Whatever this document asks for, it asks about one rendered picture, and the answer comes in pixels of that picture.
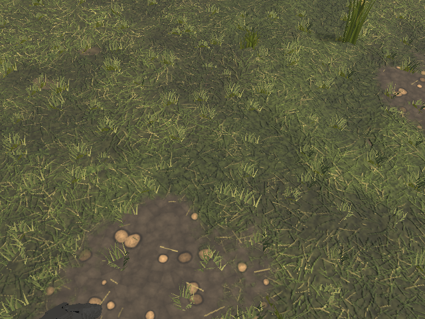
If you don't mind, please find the robot left hand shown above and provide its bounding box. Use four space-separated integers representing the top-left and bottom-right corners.
39 302 102 319

